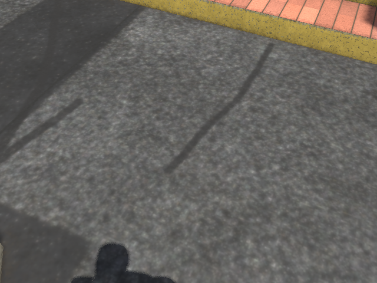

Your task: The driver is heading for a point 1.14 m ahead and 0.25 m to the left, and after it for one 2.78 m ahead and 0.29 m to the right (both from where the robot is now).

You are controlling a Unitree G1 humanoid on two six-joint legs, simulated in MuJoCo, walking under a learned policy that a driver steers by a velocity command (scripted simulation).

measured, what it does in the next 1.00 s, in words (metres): walks ahead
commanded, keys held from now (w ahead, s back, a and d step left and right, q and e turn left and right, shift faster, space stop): no key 0.32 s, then w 0.68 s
